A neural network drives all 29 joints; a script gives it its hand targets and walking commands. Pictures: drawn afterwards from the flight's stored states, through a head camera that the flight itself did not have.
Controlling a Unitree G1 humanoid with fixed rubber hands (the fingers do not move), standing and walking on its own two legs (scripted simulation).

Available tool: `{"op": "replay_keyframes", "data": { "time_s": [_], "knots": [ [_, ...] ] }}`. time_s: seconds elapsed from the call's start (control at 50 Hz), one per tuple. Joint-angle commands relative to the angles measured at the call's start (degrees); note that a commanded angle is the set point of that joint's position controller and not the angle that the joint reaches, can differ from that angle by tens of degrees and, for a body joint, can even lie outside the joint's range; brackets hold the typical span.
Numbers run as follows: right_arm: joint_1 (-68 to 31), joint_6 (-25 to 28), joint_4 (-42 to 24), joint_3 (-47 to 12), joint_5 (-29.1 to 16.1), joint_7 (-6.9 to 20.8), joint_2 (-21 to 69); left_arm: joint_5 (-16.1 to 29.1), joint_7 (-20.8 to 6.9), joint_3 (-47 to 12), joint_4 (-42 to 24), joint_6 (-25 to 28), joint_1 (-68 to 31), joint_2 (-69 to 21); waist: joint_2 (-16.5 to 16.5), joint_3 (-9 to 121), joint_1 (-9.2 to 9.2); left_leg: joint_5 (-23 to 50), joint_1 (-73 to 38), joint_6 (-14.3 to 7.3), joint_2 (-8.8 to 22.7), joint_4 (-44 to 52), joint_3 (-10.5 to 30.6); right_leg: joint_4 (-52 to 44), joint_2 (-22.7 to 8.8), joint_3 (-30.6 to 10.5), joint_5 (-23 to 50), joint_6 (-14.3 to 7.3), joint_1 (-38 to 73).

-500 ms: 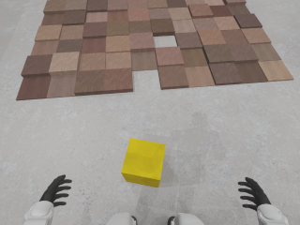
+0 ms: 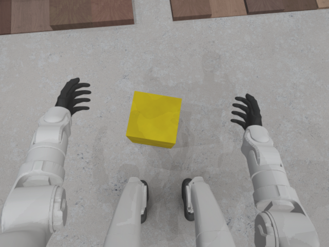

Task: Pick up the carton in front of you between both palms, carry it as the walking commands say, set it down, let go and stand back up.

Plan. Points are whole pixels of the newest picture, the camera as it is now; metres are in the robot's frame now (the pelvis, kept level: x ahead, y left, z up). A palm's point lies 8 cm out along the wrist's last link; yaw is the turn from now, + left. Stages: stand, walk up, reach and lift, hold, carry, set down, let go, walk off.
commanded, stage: reach and lift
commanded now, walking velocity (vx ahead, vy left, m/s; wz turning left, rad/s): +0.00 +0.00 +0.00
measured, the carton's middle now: (154, 122) +0.48 +0.04 -0.56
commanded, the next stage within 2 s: none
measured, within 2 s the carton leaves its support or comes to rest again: neither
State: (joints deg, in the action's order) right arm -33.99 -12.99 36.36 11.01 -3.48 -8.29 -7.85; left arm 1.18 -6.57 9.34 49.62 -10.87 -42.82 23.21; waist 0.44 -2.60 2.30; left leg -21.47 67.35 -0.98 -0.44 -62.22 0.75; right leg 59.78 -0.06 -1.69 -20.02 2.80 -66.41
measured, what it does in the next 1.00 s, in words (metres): lowers itself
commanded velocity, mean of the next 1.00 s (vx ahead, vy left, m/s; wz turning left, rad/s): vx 0.00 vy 0.00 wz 0.00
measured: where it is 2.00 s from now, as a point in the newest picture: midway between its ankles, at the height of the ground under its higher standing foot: (165, 208)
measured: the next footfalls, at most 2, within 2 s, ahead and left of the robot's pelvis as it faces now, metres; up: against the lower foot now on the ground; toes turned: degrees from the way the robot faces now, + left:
none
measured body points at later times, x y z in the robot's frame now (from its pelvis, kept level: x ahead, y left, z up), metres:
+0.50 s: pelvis -0.01 +0.01 -0.05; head +0.32 +0.04 +0.25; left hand +0.54 +0.22 -0.19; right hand +0.48 -0.16 -0.19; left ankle +0.06 +0.11 -0.65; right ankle +0.07 -0.15 -0.65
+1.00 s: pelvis -0.05 -0.01 -0.26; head +0.31 +0.02 +0.00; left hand +0.52 +0.21 -0.43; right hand +0.47 -0.17 -0.42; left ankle +0.06 +0.11 -0.65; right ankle +0.07 -0.15 -0.65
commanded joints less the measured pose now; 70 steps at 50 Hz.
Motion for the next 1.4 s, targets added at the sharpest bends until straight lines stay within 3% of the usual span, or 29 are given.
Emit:
{"op": "replay_keyframes", "data": {
  "time_s": [0.0,0.08,0.18,0.24,0.34,0.42,0.5,0.6,0.72,0.84,0.92,1.0,1.14,1.2,1.3,1.38],
  "knots": [
    [-17.8,0.0,-4.4,3.1,0.1,-1.5,-4.9,0.1,-0.2,1.8,-2.0,0.2,-22.2,9.7,-5.0,43.2,0.56,11.4,-23.6,2.0,-1.5,6.6,0.4,-3.7,3.3,4.7,6.4,1.3,10.0],
    [-29.1,-1.0,-1.8,6.2,1.2,-2.6,-3.3,-0.6,-0.8,2.2,3.6,-0.4,-34.5,10.5,-4.9,46.1,1.35,3.4,-18.4,1.7,-1.7,6.6,0.0,-2.5,3.5,5.8,1.4,1.5,7.7],
    [-37.8,-0.9,0.2,10.8,3.9,-2.9,-1.3,-3.6,-1.3,3.7,8.6,-0.1,-45.8,11.1,-6.2,49.9,1.62,2.2,-16.7,1.8,-2.2,5.6,0.2,-1.0,4.2,6.7,0.9,1.7,4.1],
    [-38.7,-0.1,-0.2,13.1,5.8,-2.6,-0.3,-5.7,-1.1,4.6,9.2,0.5,-48.4,10.9,-7.5,54.9,1.74,7.4,-19.6,2.0,-2.5,4.9,0.3,-0.5,4.7,7.4,4.0,1.6,3.0],
    [-36.0,2.9,-0.9,15.5,8.5,-1.3,1.9,-8.2,-0.5,6.4,8.3,2.5,-47.2,6.9,-9.6,57.2,1.69,22.3,-22.8,2.5,-2.5,1.4,1.2,1.1,5.7,8.0,10.4,1.3,-5.6],
    [-33.0,6.0,-0.2,16.6,10.0,-0.1,3.1,-9.0,0.3,7.5,7.7,4.5,-43.7,3.3,-9.6,56.8,1.40,30.9,-17.9,2.6,-2.3,-3.9,2.3,5.2,5.8,7.6,14.4,1.9,-14.7],
    [-29.9,8.1,1.9,16.1,10.4,0.1,3.8,-9.0,1.4,8.0,8.3,5.9,-38.8,1.8,-8.1,57.3,0.60,33.4,-7.2,2.6,-2.3,-11.1,2.8,12.4,5.6,6.9,16.8,2.7,-21.2],
    [-30.8,9.6,2.3,12.1,6.7,-0.7,3.3,-5.8,2.9,6.7,6.5,7.7,-38.1,4.8,-5.7,60.6,-1.57,30.7,5.1,2.7,-2.5,-20.5,1.8,22.3,5.9,6.1,18.5,3.2,-22.7],
    [-35.9,9.4,0.7,5.4,-0.6,-3.5,-0.7,2.1,4.0,0.3,3.0,8.3,-43.5,11.2,-5.5,70.3,-1.48,25.2,11.0,2.3,-2.0,-31.6,-0.2,33.9,5.7,5.9,20.0,3.2,-18.6],
    [-42.9,6.9,0.5,2.6,-4.8,-5.4,-2.8,6.3,3.7,-3.8,3.6,6.5,-50.5,14.5,-7.5,70.0,-1.37,14.0,15.7,2.3,-0.8,-38.1,-1.9,40.6,5.3,6.7,11.0,2.6,-19.7],
    [-48.7,6.2,5.5,3.4,-5.2,-5.4,-3.8,6.6,3.7,-5.1,9.0,5.7,-55.2,15.5,-7.0,60.7,-1.26,4.2,22.3,1.9,0.3,-40.6,-1.5,43.9,4.6,7.1,2.0,2.4,-24.5],
    [-53.1,6.9,11.5,4.4,-4.5,-4.6,-4.6,6.8,3.8,-6.6,15.0,6.1,-58.4,15.4,-6.1,52.6,-0.90,-1.2,26.3,1.4,1.3,-43.1,-0.2,47.3,4.0,7.5,-2.7,2.3,-28.8],
    [-59.5,9.7,17.2,4.3,-5.8,-3.6,-7.9,9.2,5.0,-10.4,17.6,8.0,-64.7,16.5,-6.5,51.0,-0.32,2.9,24.3,1.4,2.0,-48.6,1.7,53.9,3.5,7.7,1.0,2.2,-31.3],
    [-59.4,10.8,19.5,1.2,-8.8,-3.5,-7.0,10.3,5.9,-11.0,15.5,9.1,-66.2,17.1,-5.7,52.8,-2.46,6.9,24.2,1.2,1.7,-50.2,1.3,56.1,3.8,7.7,4.7,2.0,-29.7],
    [-57.6,11.2,19.3,-1.2,-10.9,-3.4,-4.4,10.6,6.0,-11.5,15.6,9.7,-63.6,16.5,-6.0,53.4,-4.17,13.4,19.3,1.0,1.7,-52.8,1.9,57.9,4.9,7.7,7.4,2.3,-32.6],
    [-54.0,11.5,19.9,-0.2,-10.1,-3.9,-4.6,10.8,5.9,-12.6,16.0,9.2,-60.7,13.5,-7.6,53.8,-2.67,15.4,16.8,1.5,1.5,-53.1,2.2,57.7,5.4,8.5,7.6,2.2,-35.1]
  ]
}}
